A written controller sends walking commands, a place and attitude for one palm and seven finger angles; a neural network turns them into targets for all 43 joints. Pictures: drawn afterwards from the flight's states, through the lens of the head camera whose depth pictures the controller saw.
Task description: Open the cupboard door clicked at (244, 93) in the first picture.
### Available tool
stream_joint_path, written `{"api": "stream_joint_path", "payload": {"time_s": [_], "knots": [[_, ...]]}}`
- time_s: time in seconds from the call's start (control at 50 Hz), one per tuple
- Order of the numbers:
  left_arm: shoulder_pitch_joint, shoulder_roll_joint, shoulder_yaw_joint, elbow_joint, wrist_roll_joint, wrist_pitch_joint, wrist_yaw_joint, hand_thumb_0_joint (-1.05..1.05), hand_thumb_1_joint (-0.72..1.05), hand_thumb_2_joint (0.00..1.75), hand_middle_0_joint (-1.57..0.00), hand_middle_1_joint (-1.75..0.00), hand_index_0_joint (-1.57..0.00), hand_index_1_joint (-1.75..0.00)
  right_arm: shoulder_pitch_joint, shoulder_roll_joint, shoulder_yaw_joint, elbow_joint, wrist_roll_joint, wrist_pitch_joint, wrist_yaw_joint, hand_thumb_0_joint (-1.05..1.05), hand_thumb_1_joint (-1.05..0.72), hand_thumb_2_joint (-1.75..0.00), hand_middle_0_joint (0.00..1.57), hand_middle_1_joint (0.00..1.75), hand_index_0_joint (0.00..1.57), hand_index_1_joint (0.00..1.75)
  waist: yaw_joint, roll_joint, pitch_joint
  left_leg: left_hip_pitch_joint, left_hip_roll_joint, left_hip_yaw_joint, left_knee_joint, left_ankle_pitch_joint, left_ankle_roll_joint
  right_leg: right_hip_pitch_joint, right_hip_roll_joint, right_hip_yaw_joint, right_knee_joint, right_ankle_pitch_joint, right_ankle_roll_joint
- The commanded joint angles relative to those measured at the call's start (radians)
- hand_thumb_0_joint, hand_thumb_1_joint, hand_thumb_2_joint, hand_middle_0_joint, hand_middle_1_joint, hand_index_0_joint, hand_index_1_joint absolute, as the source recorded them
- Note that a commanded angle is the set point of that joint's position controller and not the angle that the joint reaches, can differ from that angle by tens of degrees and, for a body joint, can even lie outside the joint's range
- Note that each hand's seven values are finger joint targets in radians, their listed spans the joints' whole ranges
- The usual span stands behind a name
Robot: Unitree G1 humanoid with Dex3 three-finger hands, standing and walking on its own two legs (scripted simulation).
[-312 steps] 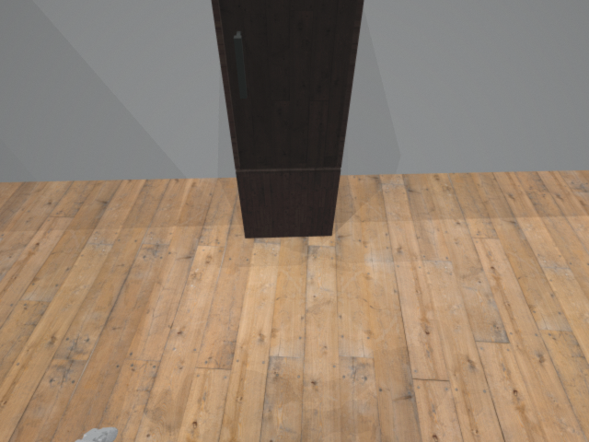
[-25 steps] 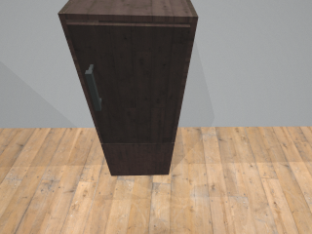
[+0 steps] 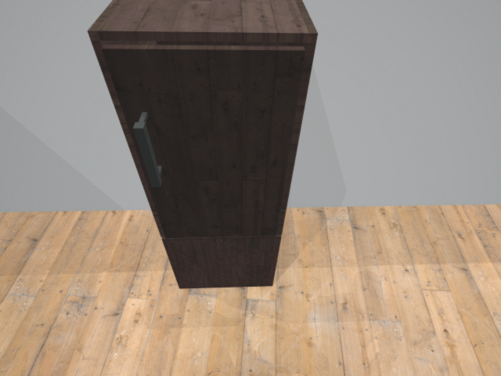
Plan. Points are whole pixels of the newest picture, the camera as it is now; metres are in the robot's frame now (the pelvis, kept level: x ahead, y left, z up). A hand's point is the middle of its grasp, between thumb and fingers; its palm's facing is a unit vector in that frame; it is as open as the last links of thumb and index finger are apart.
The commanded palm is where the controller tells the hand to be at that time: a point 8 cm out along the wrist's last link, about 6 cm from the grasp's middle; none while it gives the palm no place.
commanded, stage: look again from close up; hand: left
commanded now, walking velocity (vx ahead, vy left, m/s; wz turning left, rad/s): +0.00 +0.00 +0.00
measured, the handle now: (150, 151) +0.54 +0.26 +0.04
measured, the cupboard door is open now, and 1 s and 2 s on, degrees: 0 0 0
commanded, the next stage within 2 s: come to a stop and stand still in 1.10 s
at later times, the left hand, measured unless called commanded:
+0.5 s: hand out of the picture -0.02 +0.16 -0.18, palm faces +0.04 -0.98 -0.18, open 7.3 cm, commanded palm none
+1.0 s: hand out of the picture -0.02 +0.15 -0.18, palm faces +0.06 -0.98 -0.17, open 7.3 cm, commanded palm none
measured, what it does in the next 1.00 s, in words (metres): stands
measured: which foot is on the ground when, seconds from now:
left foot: down 0.00-1.00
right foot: down 0.00-1.00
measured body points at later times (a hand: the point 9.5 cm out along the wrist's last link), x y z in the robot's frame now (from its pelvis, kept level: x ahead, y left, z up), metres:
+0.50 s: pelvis +0.01 -0.01 +0.00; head +0.01 -0.01 +0.45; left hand -0.02 +0.21 -0.16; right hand +0.02 -0.23 -0.16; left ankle +0.04 +0.13 -0.74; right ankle -0.06 -0.12 -0.74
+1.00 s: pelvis +0.01 -0.01 +0.00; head +0.02 -0.01 +0.45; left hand -0.02 +0.20 -0.16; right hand +0.03 -0.24 -0.16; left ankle +0.04 +0.13 -0.74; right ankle -0.06 -0.12 -0.74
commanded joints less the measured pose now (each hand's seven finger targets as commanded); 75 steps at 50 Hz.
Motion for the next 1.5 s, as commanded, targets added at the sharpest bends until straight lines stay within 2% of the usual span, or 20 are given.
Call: {"api": "stream_joint_path", "payload": {"time_s": [0.0,0.06,0.2,0.36,0.44,0.56,0.62,0.84,1.2,1.22,1.24,1.26,1.28,1.3,1.32,1.34,1.36,1.42,1.46,1.48], "knots": [[0.081,0.098,0.015,-0.013,-0.003,-0.007,0.003,0.0,0.9,0.9,-0.2,-0.3,-0.2,-0.3,0.034,-0.104,-0.015,-0.031,-0.005,-0.014,-0.005,0.0,-0.9,-0.9,0.2,0.3,0.2,0.3,0.001,0.001,0.031,0.096,0.071,-0.066,-0.062,0.131,0.043,-0.123,-0.071,0.048,-0.104,0.169,-0.03],[0.077,0.095,0.013,-0.012,-0.003,-0.005,0.004,0.0,0.9,0.9,-0.2,-0.3,-0.2,-0.3,0.039,-0.102,-0.014,-0.027,-0.004,-0.013,-0.005,0.0,-0.9,-0.9,0.2,0.3,0.2,0.3,0.001,0.004,0.046,0.089,0.071,-0.068,-0.072,0.12,0.043,-0.125,-0.068,0.049,-0.109,0.151,-0.03],[0.088,0.091,0.014,-0.005,-0.004,-0.006,0.004,0.0,0.9,0.9,-0.2,-0.3,-0.2,-0.3,0.048,-0.096,-0.012,-0.019,-0.004,-0.015,-0.008,0.0,-0.9,-0.9,0.2,0.3,0.2,0.3,0.002,0.001,0.021,0.109,0.069,-0.064,-0.064,0.156,0.041,-0.106,-0.071,0.045,-0.111,0.186,-0.03],[0.099,0.081,0.011,0.002,-0.004,-0.006,0.006,0.0,0.9,0.9,-0.2,-0.3,-0.2,-0.3,0.051,-0.086,-0.012,-0.011,-0.003,-0.012,-0.009,0.0,-0.9,-0.9,0.2,0.3,0.2,0.3,0.002,-0.012,0.052,0.101,0.067,-0.061,-0.067,0.139,0.038,-0.116,-0.07,0.047,-0.125,0.181,-0.031],[0.104,0.075,0.01,0.006,-0.004,-0.005,0.005,0.0,0.9,0.9,-0.2,-0.3,-0.2,-0.3,0.053,-0.077,-0.01,-0.006,-0.003,-0.01,-0.01,0.0,-0.9,-0.9,0.2,0.3,0.2,0.3,0.003,0.006,0.068,0.095,0.065,-0.061,-0.072,0.118,0.037,-0.123,-0.069,0.048,-0.134,0.159,-0.033],[0.11,0.071,0.01,0.009,-0.004,-0.007,0.005,0.0,0.9,0.9,-0.2,-0.3,-0.2,-0.3,0.058,-0.077,-0.011,-0.004,-0.003,-0.011,-0.011,0.0,-0.9,-0.9,0.2,0.3,0.2,0.3,0.002,-0.005,0.058,0.099,0.065,-0.059,-0.067,0.134,0.034,-0.118,-0.069,0.045,-0.132,0.178,-0.033],[0.12,0.068,0.012,0.01,-0.006,-0.009,0.005,0.0,0.9,0.9,-0.2,-0.3,-0.2,-0.3,0.057,-0.076,-0.012,-0.006,-0.003,-0.014,-0.012,0.0,-0.9,-0.9,0.2,0.3,0.2,0.3,0.005,-0.003,0.026,0.119,0.067,-0.057,-0.057,0.165,0.035,-0.101,-0.073,0.046,-0.126,0.22,-0.034],[0.123,0.066,0.011,0.015,-0.005,-0.007,0.007,0.0,0.9,0.9,-0.2,-0.3,-0.2,-0.3,0.059,-0.069,-0.01,0.004,-0.003,-0.011,-0.015,0.0,-0.9,-0.9,0.2,0.3,0.2,0.3,0.005,-0.006,0.062,0.105,0.066,-0.055,-0.059,0.16,0.033,-0.102,-0.07,0.042,-0.133,0.232,-0.033],[0.129,0.062,0.01,0.014,-0.007,-0.007,0.007,0.0,0.9,0.9,-0.2,-0.3,-0.2,-0.3,0.06,-0.067,-0.011,0.007,-0.004,-0.01,-0.016,0.0,-0.9,-0.9,0.2,0.3,0.2,0.3,0.006,-0.007,0.058,0.114,0.066,-0.053,-0.062,0.164,0.03,-0.095,-0.072,0.04,-0.142,0.239,-0.032],[0.175,0.087,0.008,0.027,0.01,-0.037,0.045,0.0,0.9,0.9,-0.2,-0.3,-0.2,-0.3,-0.057,-0.093,-0.008,-0.079,0.003,-0.019,-0.002,0.0,-0.9,-0.9,0.2,0.3,0.2,0.3,0.038,0.0,0.124,0.017,0.051,-0.015,0.187,0.142,0.003,-0.165,-0.14,0.173,-0.183,0.692,0.01],[0.132,0.14,0.018,-0.01,0.009,-0.045,0.045,0.0,0.9,0.9,-0.2,-0.3,-0.2,-0.3,-0.032,-0.062,-0.007,-0.127,-0.002,-0.006,0.004,0.0,-0.9,-0.9,0.2,0.3,0.2,0.3,-0.029,-0.015,0.114,-0.029,0.019,0.002,0.16,-0.007,0.004,-0.08,-0.177,0.137,-0.106,0.982,0.0],[0.116,0.119,0.013,-0.03,0.002,-0.049,0.041,0.0,0.9,0.9,-0.2,-0.3,-0.2,-0.3,0.073,-0.037,-0.009,-0.111,-0.011,-0.013,0.0,0.0,-0.9,-0.9,0.2,0.3,0.2,0.3,-0.055,-0.052,-0.006,0.013,0.013,0.012,0.096,-0.016,0.034,0.005,-0.154,0.092,0.003,1.043,-0.034],[0.111,0.107,0.007,-0.039,-0.008,-0.049,0.038,0.0,0.9,0.9,-0.2,-0.3,-0.2,-0.3,0.101,-0.055,-0.012,-0.106,-0.01,-0.015,-0.004,0.0,-0.9,-0.9,0.2,0.3,0.2,0.3,-0.047,-0.107,-0.106,0.062,0.021,-0.008,0.101,0.076,0.046,0.052,-0.119,0.054,0.049,0.963,-0.04],[0.117,0.098,0.008,-0.047,-0.01,-0.045,0.035,0.0,0.9,0.9,-0.2,-0.3,-0.2,-0.3,0.097,-0.075,-0.017,-0.109,-0.004,-0.017,-0.006,0.0,-0.9,-0.9,0.2,0.3,0.2,0.3,-0.035,-0.105,-0.136,0.081,0.037,-0.022,0.106,0.164,0.051,0.048,-0.102,0.054,0.049,0.84,-0.04],[0.122,0.092,0.009,-0.053,-0.01,-0.04,0.033,0.0,0.9,0.9,-0.2,-0.3,-0.2,-0.3,0.081,-0.081,-0.019,-0.116,-0.002,-0.015,-0.007,0.0,-0.9,-0.9,0.2,0.3,0.2,0.3,-0.024,-0.088,-0.114,0.083,0.049,-0.029,0.108,0.211,0.049,0.016,-0.093,0.054,0.033,0.732,-0.04],[0.116,0.088,0.01,-0.056,-0.006,-0.029,0.033,0.0,0.9,0.9,-0.2,-0.3,-0.2,-0.3,0.076,-0.083,-0.018,-0.113,-0.004,-0.017,-0.007,0.0,-0.9,-0.9,0.2,0.3,0.2,0.3,-0.019,-0.002,-0.065,0.08,0.054,-0.026,0.102,0.267,0.047,-0.016,-0.081,0.044,0.03,0.627,-0.042],[0.112,0.091,0.011,-0.06,-0.004,-0.019,0.031,0.0,0.9,0.9,-0.2,-0.3,-0.2,-0.3,0.066,-0.087,-0.018,-0.115,-0.003,-0.012,-0.007,0.0,-0.9,-0.9,0.2,0.3,0.2,0.3,-0.016,0.041,-0.022,0.069,0.061,-0.041,0.089,0.277,0.049,-0.056,-0.068,0.043,0.019,0.468,-0.044],[0.096,0.089,0.006,-0.071,-0.004,-0.002,0.023,0.0,0.9,0.9,-0.2,-0.3,-0.2,-0.3,0.039,-0.102,-0.022,-0.131,-0.004,-0.003,-0.005,0.0,-0.9,-0.9,0.2,0.3,0.2,0.3,-0.01,0.009,0.063,0.013,0.065,-0.075,0.035,0.127,0.054,-0.128,-0.046,0.048,-0.021,0.171,-0.044],[0.089,0.09,0.007,-0.082,-0.001,0.006,0.018,0.0,0.9,0.9,-0.2,-0.3,-0.2,-0.3,0.037,-0.111,-0.025,-0.134,-0.007,0.002,0.0,0.0,-0.9,-0.9,0.2,0.3,0.2,0.3,-0.008,0.0,0.102,-0.027,0.062,-0.094,-0.004,-0.004,0.059,-0.154,-0.038,0.044,-0.038,0.036,-0.043],[0.082,0.094,0.007,-0.09,-0.001,0.009,0.015,0.0,0.9,0.9,-0.2,-0.3,-0.2,-0.3,0.034,-0.115,-0.027,-0.141,-0.009,0.004,0.002,0.0,-0.9,-0.9,0.2,0.3,0.2,0.3,-0.009,0.019,0.11,-0.042,0.057,-0.103,-0.025,-0.077,0.058,-0.168,-0.036,0.045,-0.041,-0.016,-0.044]]}}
